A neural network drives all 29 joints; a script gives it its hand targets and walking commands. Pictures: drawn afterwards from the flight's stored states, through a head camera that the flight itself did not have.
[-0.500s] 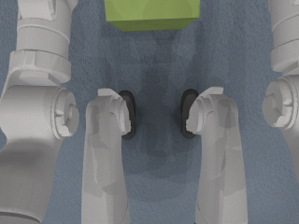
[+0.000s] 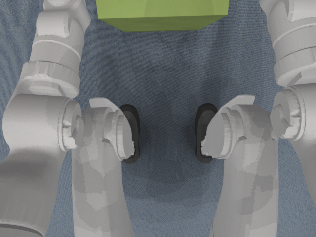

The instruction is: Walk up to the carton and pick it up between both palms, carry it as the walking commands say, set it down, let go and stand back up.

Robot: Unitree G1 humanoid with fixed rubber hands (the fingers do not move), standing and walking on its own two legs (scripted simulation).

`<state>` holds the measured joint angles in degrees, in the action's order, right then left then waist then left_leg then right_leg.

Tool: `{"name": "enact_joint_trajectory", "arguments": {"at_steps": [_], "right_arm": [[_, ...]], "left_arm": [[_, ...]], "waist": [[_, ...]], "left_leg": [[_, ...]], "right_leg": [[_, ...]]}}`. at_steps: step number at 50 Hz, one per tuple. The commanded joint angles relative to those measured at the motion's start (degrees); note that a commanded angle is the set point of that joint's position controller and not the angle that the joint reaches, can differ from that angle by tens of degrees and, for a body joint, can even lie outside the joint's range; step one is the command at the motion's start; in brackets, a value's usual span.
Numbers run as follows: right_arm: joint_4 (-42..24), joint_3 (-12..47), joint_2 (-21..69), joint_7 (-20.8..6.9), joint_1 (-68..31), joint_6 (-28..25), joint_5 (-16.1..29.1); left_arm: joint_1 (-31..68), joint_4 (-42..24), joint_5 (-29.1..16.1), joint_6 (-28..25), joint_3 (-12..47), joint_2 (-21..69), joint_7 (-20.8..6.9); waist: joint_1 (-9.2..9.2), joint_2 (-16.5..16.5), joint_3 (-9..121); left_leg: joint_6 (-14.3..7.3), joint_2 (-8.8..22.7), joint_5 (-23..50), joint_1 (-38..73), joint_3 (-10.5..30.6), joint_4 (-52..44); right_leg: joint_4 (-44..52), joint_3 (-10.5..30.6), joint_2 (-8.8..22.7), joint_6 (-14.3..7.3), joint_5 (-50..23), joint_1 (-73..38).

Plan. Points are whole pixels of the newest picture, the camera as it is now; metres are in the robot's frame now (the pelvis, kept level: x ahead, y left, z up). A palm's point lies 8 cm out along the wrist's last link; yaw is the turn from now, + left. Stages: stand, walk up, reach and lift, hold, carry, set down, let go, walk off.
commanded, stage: reach and lift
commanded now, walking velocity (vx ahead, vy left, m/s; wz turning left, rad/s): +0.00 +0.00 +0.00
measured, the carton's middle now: out of the picture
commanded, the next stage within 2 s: none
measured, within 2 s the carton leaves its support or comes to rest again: leaves its support in 1.74 s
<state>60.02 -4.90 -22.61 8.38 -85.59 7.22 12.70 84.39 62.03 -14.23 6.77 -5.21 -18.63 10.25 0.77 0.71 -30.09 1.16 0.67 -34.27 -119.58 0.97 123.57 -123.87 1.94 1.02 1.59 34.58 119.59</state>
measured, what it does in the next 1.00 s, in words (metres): stands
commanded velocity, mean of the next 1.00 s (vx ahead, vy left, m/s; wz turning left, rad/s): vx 0.00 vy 0.00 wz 0.00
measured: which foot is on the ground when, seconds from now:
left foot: down 0.00-1.00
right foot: down 0.00-1.00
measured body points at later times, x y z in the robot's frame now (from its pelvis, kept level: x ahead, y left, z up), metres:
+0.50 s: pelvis +0.01 +0.00 -0.04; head +0.39 +0.00 +0.19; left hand +0.58 +0.18 -0.21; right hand +0.57 -0.18 -0.23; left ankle +0.12 +0.13 -0.36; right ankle +0.11 -0.13 -0.36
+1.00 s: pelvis +0.00 +0.00 -0.04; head +0.37 +0.00 +0.19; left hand +0.57 +0.16 -0.22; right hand +0.58 -0.15 -0.22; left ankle +0.12 +0.13 -0.36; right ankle +0.11 -0.13 -0.36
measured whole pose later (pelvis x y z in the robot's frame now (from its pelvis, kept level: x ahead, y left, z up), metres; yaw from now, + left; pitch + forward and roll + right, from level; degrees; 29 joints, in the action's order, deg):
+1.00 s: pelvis +0.00 +0.00 -0.04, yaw +0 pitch +31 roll +0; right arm 68.0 -0.1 -19.8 7.6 -92.1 2.8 17.8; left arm 90.5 67.7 -17.2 1.5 -2.9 -19.3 9.3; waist 0.8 0.9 -29.9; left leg 2.1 -0.7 -33.1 -128.1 2.0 130.6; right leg -130.6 2.3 0.1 2.1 33.3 127.9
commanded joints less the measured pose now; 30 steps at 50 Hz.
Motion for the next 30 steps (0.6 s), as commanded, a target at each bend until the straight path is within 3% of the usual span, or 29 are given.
{"name": "enact_joint_trajectory", "arguments": {"at_steps": [1,2,3,4,5,6,7,8,9,10,11,12,13,14,16,17,18,19,20,21,22,23,24,25,26,27,28,29,30], "right_arm": [[-2.9,3.6,-7.5,-1.0,-24.5,-2.9,4.8],[-8.0,5.2,-8.5,-1.1,-25.7,-2.7,5.1],[-7.7,4.6,-8.3,-1.2,-25.1,-3.1,5.2],[-8.5,4.5,-8.7,-1.4,-24.6,-3.5,5.4],[-5.9,8.3,-5.7,-2.0,-26.0,-3.5,7.4],[-8.2,3.1,-9.9,-1.1,-25.1,-4.4,6.2],[-10.4,5.3,-8.3,-1.3,-26.9,-4.5,6.8],[-4.3,5.5,-9.7,-1.2,-23.9,-4.1,6.4],[-9.4,5.8,-8.9,-1.3,-24.3,-4.6,8.1],[-9.8,4.0,-10.9,-0.8,-24.6,-4.4,5.7],[-9.0,3.2,-8.9,-1.1,-22.7,-4.3,6.9],[-8.6,4.8,-9.3,-0.9,-24.1,-4.3,7.0],[-7.4,2.4,-12.4,-0.7,-21.9,-4.2,5.2],[-4.7,4.6,-6.9,-0.9,-19.8,-3.8,7.1],[-0.8,2.2,-10.1,-1.2,-16.2,-3.8,4.3],[1.9,2.6,-7.4,-1.4,-12.4,-3.7,5.0],[-0.3,3.4,-5.3,-1.7,-14.2,-3.8,5.7],[2.6,2.9,-5.2,-1.9,-10.7,-3.9,4.3],[-3.0,2.8,-7.0,-1.7,-13.5,-4.9,4.4],[-6.3,4.3,-7.3,-1.7,-15.3,-5.6,4.0],[-11.9,5.9,-3.2,-1.5,-19.7,-6.1,6.1],[-15.0,6.2,-4.5,-1.0,-20.1,-6.3,4.9],[-15.4,8.2,-1.3,-1.5,-21.6,-6.9,6.3],[-15.5,7.1,-4.5,-1.4,-23.4,-7.4,6.6],[-8.6,7.7,-2.9,-2.1,-20.2,-5.8,6.9],[-6.1,8.0,-1.4,-2.4,-18.3,-6.0,7.5],[-7.5,8.2,-1.6,-2.4,-20.1,-5.2,6.6],[-2.3,4.8,-4.2,-2.3,-17.8,-4.6,5.3],[-0.5,7.5,1.9,-2.9,-15.5,-3.7,7.0]], "left_arm": [[23.2,-8.2,-3.4,-4.4,2.6,-10.6,0.1],[27.2,-13.1,-3.3,-3.7,0.8,-9.9,-0.3],[24.8,-10.0,-3.7,-4.3,1.6,-11.4,-0.4],[22.4,-9.0,-3.3,-4.0,1.9,-8.6,-0.8],[21.5,-2.0,-4.1,-4.1,1.7,-8.9,-1.3],[22.5,-7.2,-4.5,-3.7,2.2,-9.4,-1.1],[20.9,-2.3,-6.8,-3.0,5.0,-6.0,-2.0],[21.4,-1.6,-4.8,-2.7,1.8,-8.6,-1.6],[20.4,-5.7,-5.3,-3.3,3.0,-7.9,-1.7],[18.5,-2.0,-7.1,-2.5,5.1,-6.2,-2.0],[23.1,-10.0,-6.3,-3.5,4.1,-7.8,-1.8],[19.7,-3.9,-7.3,-2.9,5.0,-8.0,-1.6],[16.4,-3.9,-3.6,-3.0,1.6,-11.2,-1.0],[20.5,-8.6,-3.4,-4.3,3.1,-8.9,-0.8],[20.4,-11.1,-3.2,-4.7,3.2,-10.2,0.2],[17.3,-11.4,-4.4,-4.9,4.4,-8.3,0.0],[17.1,-8.9,-4.2,-4.4,4.5,-7.0,-0.5],[16.0,-9.5,-5.0,-4.7,4.8,-6.4,-0.6],[11.8,-7.3,-3.4,-4.7,4.4,-6.5,-0.7],[16.4,-7.9,-4.9,-4.2,4.1,-4.6,-1.1],[13.9,-7.5,-4.5,-4.5,4.0,-4.1,-1.5],[14.0,-7.5,-8.6,-3.7,8.7,0.8,-2.1],[15.2,-9.0,-8.2,-4.2,6.0,-1.3,-2.6],[13.3,-4.1,-7.1,-3.9,7.6,-0.8,-2.9],[11.9,-1.7,-6.1,-3.6,6.5,-1.0,-3.2],[12.8,-3.2,-5.6,-4.4,6.0,-1.5,-2.9],[14.7,-3.7,-5.6,-4.0,6.0,-1.5,-3.0],[12.3,-1.3,-2.3,-4.3,3.7,-4.5,-2.1],[19.5,-10.6,-2.3,-5.2,2.9,-5.3,-1.6]], "waist": [[1.63,-3.3,94.8],[1.77,-2.5,96.4],[1.0,-3.6,93.8],[1.01,-1.6,97.1],[2.47,-4.9,95.2],[-0.83,-1.3,96.7],[-1.35,-1.8,97.4],[0.51,-3.4,94.3],[1.52,-1.0,96.5],[-2.64,-2.1,95.2],[0.13,0.2,100.3],[-0.34,-0.7,97.3],[-0.66,-3.0,97.7],[1.55,0.7,99.9],[-1.23,0.1,99.2],[-4.19,0.0,100.2],[-1.93,0.8,98.9],[-3.74,-1.2,98.1],[-1.18,-2.4,96.7],[-1.61,-2.8,98.5],[-0.21,-5.2,100.5],[-3.56,-4.0,96.7],[-1.5,-7.6,97.1],[-2.39,-5.0,95.6],[0.11,-3.9,89.1],[-1.31,-4.4,88.5],[0.65,-3.5,86.8],[1.4,-1.3,86.3],[3.66,-1.0,89.5]], "left_leg": [[-0.3,-3.7,29.5,43.0,-2.2,-7.7],[0.4,-3.6,30.8,45.8,-2.9,-6.8],[0.1,-3.3,27.4,41.4,-2.8,-5.0],[0.0,-3.3,31.3,44.9,-3.1,-5.2],[-0.8,-2.6,28.0,40.9,-2.2,-5.1],[0.4,-2.2,27.1,40.0,-2.4,-4.7],[-0.1,-2.8,29.0,40.1,-3.4,-3.4],[0.4,-2.5,26.1,39.0,-3.5,-4.3],[1.1,-3.1,27.5,39.5,-4.8,-3.3],[0.8,-3.0,28.7,38.7,-3.7,-3.8],[1.3,-2.7,29.3,42.4,-4.9,-4.1],[1.2,-3.1,29.8,37.5,-3.9,-3.1],[0.1,-2.9,26.5,38.1,-3.4,-3.6],[0.8,-2.5,31.4,44.6,-3.9,-3.7],[1.8,-2.7,33.2,46.7,-3.7,-2.9],[1.8,-3.0,33.6,45.9,-2.7,-2.8],[1.1,-3.2,35.0,48.0,-1.5,-3.5],[1.4,-3.8,35.3,44.8,-2.1,-3.6],[1.7,-3.8,34.5,41.6,-3.6,-2.7],[1.7,-3.4,34.2,43.4,-4.2,-1.7],[0.5,-4.3,34.5,36.8,-3.8,-1.9],[0.3,-3.8,36.6,35.4,-2.5,-2.0],[-0.1,-4.7,34.3,33.1,-3.0,-2.1],[0.6,-4.4,32.2,32.0,-3.7,-2.5],[-0.2,-4.0,29.0,31.8,-3.6,-3.5],[0.4,-3.7,29.7,32.0,-3.3,-3.8],[0.4,-3.7,28.5,31.5,-3.4,-3.3],[0.5,-4.2,28.5,33.9,-3.5,-3.6],[1.1,-3.8,28.6,37.0,-4.2,-4.0]], "right_leg": [[5.8,-4.6,-3.3,0.6,-23.8,-32.8],[8.0,-3.0,-3.2,-0.1,-23.9,-33.1],[7.0,-2.4,-3.0,0.3,-22.6,-33.1],[6.2,-4.3,-3.4,1.2,-23.6,-32.5],[4.8,-3.7,-2.5,0.7,-22.8,-36.2],[4.9,-4.0,-2.8,-0.1,-22.9,-33.7],[5.1,-4.1,-2.7,1.2,-24.8,-36.9],[4.5,-4.1,-2.2,0.6,-22.6,-34.8],[5.1,-3.4,-2.1,0.0,-23.2,-36.5],[5.5,-5.0,-2.6,1.2,-25.3,-35.1],[4.3,-4.5,-2.1,0.7,-25.7,-37.5],[2.6,-4.4,-2.8,0.6,-27.3,-37.6],[2.3,-4.9,-3.0,1.1,-24.4,-35.2],[2.9,-4.7,-2.6,1.1,-25.9,-32.4],[2.0,-5.1,-2.8,0.7,-27.0,-30.8],[1.0,-5.5,-2.7,0.5,-28.0,-33.4],[1.1,-5.7,-3.0,0.4,-27.8,-29.9],[1.1,-5.5,-3.1,0.2,-28.8,-32.5],[1.8,-4.5,-3.1,0.5,-28.8,-30.8],[2.6,-3.9,-3.3,0.3,-29.4,-33.8],[2.2,-4.0,-3.3,1.1,-33.0,-40.1],[2.2,-3.5,-3.6,0.7,-36.0,-37.9],[2.2,-3.9,-3.4,1.0,-34.6,-40.7],[3.4,-3.8,-3.7,0.9,-34.7,-41.9],[2.9,-3.7,-3.4,1.4,-31.0,-36.0],[3.1,-4.3,-3.2,0.6,-31.0,-35.1],[2.9,-3.7,-3.3,0.5,-28.1,-33.9],[3.0,-4.2,-4.0,1.0,-25.6,-29.1],[3.2,-3.2,-3.7,0.2,-25.8,-32.6]]}}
